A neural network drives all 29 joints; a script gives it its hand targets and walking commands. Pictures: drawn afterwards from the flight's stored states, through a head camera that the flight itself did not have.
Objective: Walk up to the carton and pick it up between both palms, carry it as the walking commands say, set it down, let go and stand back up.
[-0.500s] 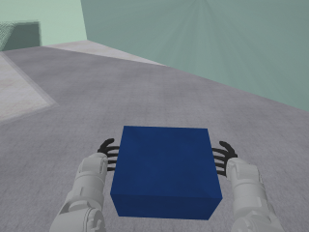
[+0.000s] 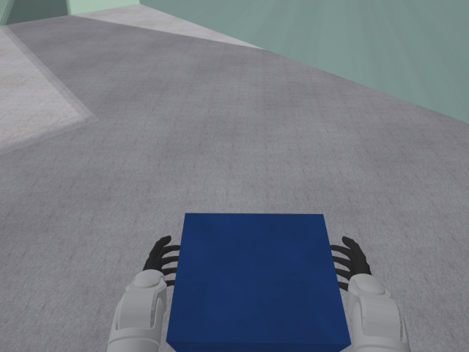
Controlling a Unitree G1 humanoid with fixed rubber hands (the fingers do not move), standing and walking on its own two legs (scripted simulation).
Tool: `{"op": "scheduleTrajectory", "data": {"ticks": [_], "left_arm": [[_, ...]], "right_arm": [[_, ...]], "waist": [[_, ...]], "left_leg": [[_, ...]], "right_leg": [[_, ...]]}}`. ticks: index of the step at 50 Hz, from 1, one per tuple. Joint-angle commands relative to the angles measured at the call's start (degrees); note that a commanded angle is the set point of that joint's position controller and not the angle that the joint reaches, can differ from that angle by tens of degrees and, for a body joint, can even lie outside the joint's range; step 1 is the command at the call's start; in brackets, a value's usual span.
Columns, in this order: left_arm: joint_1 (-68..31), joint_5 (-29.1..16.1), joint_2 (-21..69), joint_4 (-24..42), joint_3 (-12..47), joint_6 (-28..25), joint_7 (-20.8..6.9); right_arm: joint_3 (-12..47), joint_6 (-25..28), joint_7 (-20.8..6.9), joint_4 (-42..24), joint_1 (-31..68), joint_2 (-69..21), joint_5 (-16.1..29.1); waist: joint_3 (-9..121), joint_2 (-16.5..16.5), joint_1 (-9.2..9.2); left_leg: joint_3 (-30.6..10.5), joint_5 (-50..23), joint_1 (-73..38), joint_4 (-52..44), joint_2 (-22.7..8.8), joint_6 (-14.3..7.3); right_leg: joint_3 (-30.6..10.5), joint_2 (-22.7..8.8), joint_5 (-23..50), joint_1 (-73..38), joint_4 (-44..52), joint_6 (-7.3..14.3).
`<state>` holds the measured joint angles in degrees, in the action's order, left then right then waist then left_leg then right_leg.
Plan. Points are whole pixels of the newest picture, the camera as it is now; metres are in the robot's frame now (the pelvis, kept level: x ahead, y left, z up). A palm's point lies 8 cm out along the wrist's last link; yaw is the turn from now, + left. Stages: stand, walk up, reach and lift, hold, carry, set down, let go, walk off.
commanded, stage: reach and lift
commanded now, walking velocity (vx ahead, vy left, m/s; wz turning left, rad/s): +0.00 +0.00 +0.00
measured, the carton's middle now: (253, 285) +0.28 -0.01 -0.05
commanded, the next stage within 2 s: hold in 0.90 s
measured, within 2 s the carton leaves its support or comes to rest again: neither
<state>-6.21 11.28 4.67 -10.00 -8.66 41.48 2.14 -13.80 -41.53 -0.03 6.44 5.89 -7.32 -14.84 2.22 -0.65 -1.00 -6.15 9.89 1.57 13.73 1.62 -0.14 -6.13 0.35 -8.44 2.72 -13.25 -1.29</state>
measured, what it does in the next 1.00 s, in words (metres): stands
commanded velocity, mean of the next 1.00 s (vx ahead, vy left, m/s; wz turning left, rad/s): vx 0.00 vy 0.00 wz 0.00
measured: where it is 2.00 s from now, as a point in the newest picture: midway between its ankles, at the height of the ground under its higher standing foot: outside the picture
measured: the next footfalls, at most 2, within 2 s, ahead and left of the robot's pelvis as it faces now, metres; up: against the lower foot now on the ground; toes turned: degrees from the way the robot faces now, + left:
right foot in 1.90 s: -0.10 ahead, -0.03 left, +0.00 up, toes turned -7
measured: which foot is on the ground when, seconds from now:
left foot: down 0.00-1.00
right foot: down 0.00-1.00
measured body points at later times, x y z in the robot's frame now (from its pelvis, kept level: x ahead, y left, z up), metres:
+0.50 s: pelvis -0.05 -0.01 -0.01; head -0.08 +0.00 +0.44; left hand +0.26 +0.19 +0.02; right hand +0.27 -0.16 +0.03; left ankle -0.03 +0.12 -0.75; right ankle -0.01 -0.14 -0.75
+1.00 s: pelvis -0.03 +0.00 +0.00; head -0.10 +0.00 +0.44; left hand +0.25 +0.17 +0.02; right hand +0.25 -0.18 +0.02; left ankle -0.03 +0.12 -0.75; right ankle -0.01 -0.14 -0.75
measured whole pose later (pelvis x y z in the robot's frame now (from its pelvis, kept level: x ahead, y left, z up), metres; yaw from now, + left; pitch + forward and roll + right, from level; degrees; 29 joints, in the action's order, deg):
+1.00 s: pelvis -0.03 +0.00 +0.00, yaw +0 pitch -7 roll +0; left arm -14.1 14.9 4.2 -21.7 -13.9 40.8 -1.0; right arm -16.0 -40.8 2.0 19.2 13.2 -5.7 -13.9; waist 3.4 0.1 0.1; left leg -5.5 11.0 2.3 19.9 1.7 0.0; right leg -6.6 1.0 -8.8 3.2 -18.6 -1.4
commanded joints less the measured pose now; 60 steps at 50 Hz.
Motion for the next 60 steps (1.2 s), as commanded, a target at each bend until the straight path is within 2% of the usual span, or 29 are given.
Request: {"op": "scheduleTrajectory", "data": {"ticks": [1, 2, 6, 10, 11, 13, 15, 16, 19, 20, 21, 24, 27, 28, 29, 31, 33, 35, 37, 40, 43, 48, 49, 55, 56, 57, 58, 59, 60], "left_arm": [[-30.8, -14.4, 49.3, 12.6, 33.5, -4.7, -17.5], [-29.7, -14.6, 48.5, 13.0, 33.1, -4.7, -17.5], [-33.8, -10.9, 44.5, 5.0, 26.6, -3.7, -17.7], [-39.3, -11.0, 45.7, 0.7, 25.0, -4.0, -19.3], [-42.7, -11.9, 45.9, 0.7, 25.5, -4.7, -19.7], [-46.9, -12.1, 46.1, -0.3, 24.7, -5.7, -20.5], [-51.6, -13.4, 48.2, -1.1, 25.9, -5.8, -21.6], [-52.2, -13.2, 49.2, -1.7, 26.6, -5.8, -21.9], [-55.7, -14.4, 51.5, -3.2, 25.9, -6.4, -23.2], [-55.5, -13.8, 51.6, -3.1, 25.3, -5.9, -23.0], [-55.9, -14.1, 51.8, -2.7, 25.9, -6.4, -23.0], [-53.7, -14.1, 55.6, -5.3, 25.1, -5.4, -23.6], [-52.7, -13.8, 57.5, -8.6, 23.6, -5.0, -24.1], [-55.2, -14.4, 56.8, -6.9, 24.4, -5.3, -24.1], [-51.6, -13.6, 57.6, -7.7, 23.7, -5.0, -24.1], [-51.6, -12.7, 57.5, -9.7, 22.2, -4.3, -23.8], [-49.0, -12.7, 57.0, -11.4, 20.7, -4.6, -23.5], [-50.8, -12.9, 56.5, -8.7, 21.9, -5.1, -23.3], [-51.1, -13.2, 57.9, -6.0, 23.5, -4.7, -22.9], [-48.1, -14.1, 56.2, -3.5, 24.0, -5.0, -22.2], [-45.4, -13.0, 56.1, -4.6, 23.1, -4.2, -22.0], [-45.3, -13.3, 56.8, -3.1, 26.1, -4.4, -21.5], [-45.2, -12.8, 55.2, -2.8, 25.8, -4.0, -21.5], [-46.5, -14.7, 57.6, 0.9, 29.7, -4.3, -21.4], [-44.6, -14.7, 56.4, -0.5, 28.6, -4.0, -21.3], [-46.0, -14.7, 56.7, 2.0, 29.4, -4.2, -21.5], [-41.7, -13.9, 57.0, -2.2, 27.4, -3.8, -21.6], [-43.9, -14.7, 56.1, 0.2, 28.4, -4.0, -21.6], [-42.1, -14.1, 56.2, -1.9, 27.2, -3.6, -21.8]], "right_arm": [[39.1, 2.0, -16.3, -3.2, 25.4, -50.4, 16.7], [40.2, 2.5, -16.3, -6.8, 27.9, -49.2, 17.9], [35.9, 1.0, -16.0, 1.1, 31.8, -47.9, 15.5], [35.0, 1.6, -17.2, 2.7, 38.3, -48.1, 15.9], [35.4, 1.7, -17.4, 3.5, 40.3, -49.7, 16.1], [35.8, 2.4, -17.9, 4.7, 44.7, -51.5, 16.9], [35.2, 2.9, -17.9, 5.7, 48.6, -52.5, 17.6], [34.3, 3.0, -17.9, 7.2, 46.9, -52.7, 17.2], [33.2, 3.4, -18.1, 8.3, 50.3, -53.5, 16.9], [31.4, 2.6, -18.2, 12.3, 46.9, -54.5, 16.1], [32.6, 3.5, -18.6, 10.0, 48.9, -54.8, 16.9], [28.7, 3.2, -19.0, 12.3, 46.8, -52.5, 15.0], [28.6, 3.1, -19.5, 12.5, 48.6, -53.8, 14.4], [28.7, 3.7, -19.8, 12.5, 48.7, -52.8, 14.9], [28.6, 3.3, -20.0, 12.3, 47.6, -53.3, 15.0], [26.4, 2.9, -20.7, 15.6, 47.2, -52.4, 14.8], [28.1, 2.8, -21.2, 16.0, 45.7, -52.9, 15.3], [29.6, 3.7, -21.5, 13.3, 48.3, -54.8, 16.5], [28.8, 3.4, -21.6, 13.5, 46.5, -53.9, 16.5], [32.3, 3.3, -21.2, 9.8, 44.0, -55.0, 17.4], [32.5, 2.8, -20.9, 8.5, 44.9, -54.6, 18.1], [34.2, 3.2, -21.3, 6.3, 45.4, -52.5, 18.5], [33.5, 2.9, -21.3, 7.6, 45.5, -52.6, 17.8], [34.6, 3.6, -20.7, 5.5, 43.3, -53.8, 18.1], [33.7, 2.8, -20.3, 7.6, 40.1, -53.7, 16.9], [33.7, 3.0, -20.3, 7.2, 39.7, -54.9, 17.3], [33.4, 3.1, -19.8, 5.5, 41.0, -53.1, 16.5], [32.1, 2.6, -19.9, 9.4, 36.6, -54.5, 16.0], [32.3, 2.6, -20.0, 8.1, 38.5, -53.8, 16.6]], "waist": [[23.0, 2.1, 0.64], [24.1, 2.2, 0.87], [11.6, -0.8, 1.49], [8.6, 0.9, 2.33], [9.6, -1.6, 2.15], [11.6, -1.6, 3.18], [13.7, -0.6, 2.38], [14.0, 2.8, 1.98], [19.6, 0.3, 0.98], [18.1, 1.7, 0.8], [20.7, 2.2, 1.18], [20.4, 3.8, -1.32], [20.7, 1.2, -1.34], [21.1, 3.1, -1.63], [20.6, 1.7, -0.64], [18.3, 4.9, -0.49], [13.9, 1.8, -0.02], [17.3, 2.3, 1.27], [16.0, 4.0, 0.62], [18.2, 0.6, 1.82], [14.1, 1.1, 2.67], [12.9, 1.9, 1.75], [12.2, 0.3, 1.89], [18.9, 2.3, 0.93], [18.9, 0.3, 1.0], [20.5, 3.1, 0.71], [18.2, 1.1, 1.1], [18.7, 1.1, -0.26], [17.4, 3.1, 0.44]], "left_leg": [[1.2, -36.8, -7.2, 3.0, 4.1, 2.5], [1.4, -34.8, -6.9, 3.1, 4.4, 2.0], [2.6, -16.1, -0.1, 1.1, 4.6, 0.3], [3.7, -3.8, 4.4, 1.1, 5.0, 0.5], [4.0, 0.1, 5.1, 1.0, 4.6, 0.3], [4.7, 3.0, 6.8, 1.9, 4.5, 0.0], [5.1, 3.3, 5.7, 2.4, 4.3, 0.0], [5.3, 4.0, 6.6, 2.8, 4.6, 0.3], [5.1, 2.7, 5.6, 3.5, 4.2, 0.1], [5.3, 2.2, 6.3, 3.0, 4.5, 0.4], [5.2, 1.1, 5.8, 3.5, 4.4, 0.5], [4.5, -4.3, 3.4, 3.6, 4.1, 1.3], [4.6, -4.4, 1.8, 3.8, 4.5, 1.1], [3.8, -5.7, 2.6, 3.3, 4.0, 1.2], [3.6, -6.6, 2.7, 3.2, 4.1, 1.0], [3.7, -5.7, 3.2, 2.5, 4.2, 1.3], [3.5, -3.7, 3.2, 1.8, 3.8, 1.1], [3.5, -5.7, 3.4, 2.2, 4.2, 0.6], [3.4, -7.2, 1.5, 2.4, 4.3, 1.2], [2.9, -9.0, 0.4, 2.1, 4.1, 0.8], [2.9, -6.8, 2.8, 1.6, 4.2, 0.8], [2.5, -2.8, 2.1, 1.2, 3.5, 0.9], [2.9, -1.5, 2.6, 0.9, 3.7, 0.8], [2.7, -8.8, 0.2, 2.9, 4.3, 1.1], [2.5, -11.1, -0.6, 2.6, 3.6, 1.0], [2.9, -12.1, -0.3, 2.8, 4.5, 1.2], [2.8, -14.1, -1.3, 2.3, 4.1, 1.1], [2.9, -13.5, -0.9, 2.6, 4.1, 0.9], [3.2, -11.7, -0.9, 2.0, 4.1, 0.8]], "right_leg": [[2.0, 5.9, 33.1, -7.8, -3.2, 0.3], [1.7, 5.7, 33.7, -9.5, -3.8, 0.2], [2.9, 5.1, 19.5, -4.5, -1.9, -0.1], [3.7, 5.1, 5.7, -2.3, -1.2, -0.1], [4.2, 5.1, 1.0, -2.2, -1.1, -0.4], [3.6, 4.6, -2.4, -2.3, -1.2, -0.5], [3.3, 4.4, -3.3, -2.1, -1.7, -0.4], [3.5, 4.4, -3.4, -3.3, -2.1, 0.1], [4.0, 4.5, -3.8, -3.3, -2.6, 0.0], [4.3, 4.6, -2.1, -3.7, -2.9, 0.2], [4.3, 4.6, -1.3, -4.7, -3.3, 0.4], [5.0, 5.2, 3.0, -4.4, -3.8, 0.8], [5.2, 5.3, 2.9, -3.5, -3.3, 0.5], [4.9, 5.6, 5.4, -4.7, -4.1, 1.0], [5.1, 5.3, 5.8, -4.5, -3.9, 0.8], [5.0, 5.3, 4.9, -3.6, -3.4, 1.3], [5.6, 5.2, 2.1, -1.6, -2.6, 1.2], [4.7, 5.0, 5.2, -4.4, -3.1, 1.1], [4.8, 5.3, 6.0, -2.7, -3.0, 1.3], [4.7, 5.2, 8.3, -4.6, -3.0, 0.6], [4.4, 5.1, 6.3, -3.6, -2.3, 0.8], [4.9, 5.8, 1.6, -2.0, -2.4, 1.3], [5.0, 5.6, 0.3, -1.8, -1.8, 0.9], [4.1, 5.8, 7.4, -4.4, -3.1, 1.1], [3.9, 5.9, 9.4, -4.3, -3.0, 0.8], [3.7, 5.7, 11.3, -5.1, -3.2, 0.8], [3.9, 5.7, 11.9, -4.4, -2.6, 0.6], [3.5, 5.6, 12.7, -4.3, -2.8, 0.6], [3.6, 5.1, 11.0, -4.3, -2.5, 0.9]]}}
